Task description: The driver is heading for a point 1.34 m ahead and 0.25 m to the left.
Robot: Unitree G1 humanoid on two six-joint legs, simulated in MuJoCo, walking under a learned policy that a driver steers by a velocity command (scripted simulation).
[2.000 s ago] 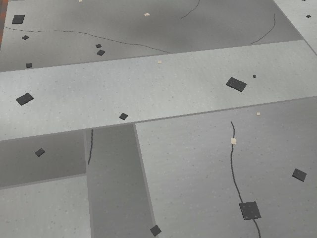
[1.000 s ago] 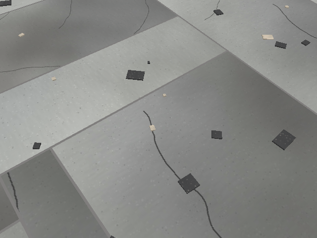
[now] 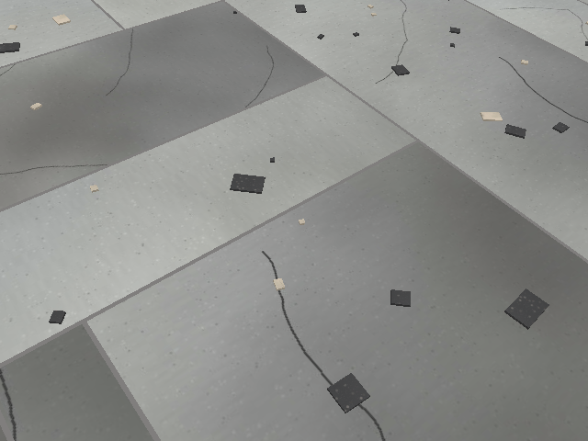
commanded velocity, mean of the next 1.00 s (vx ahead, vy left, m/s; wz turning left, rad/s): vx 0.47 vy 0.00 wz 0.22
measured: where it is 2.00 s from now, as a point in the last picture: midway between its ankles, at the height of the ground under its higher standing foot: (223, 296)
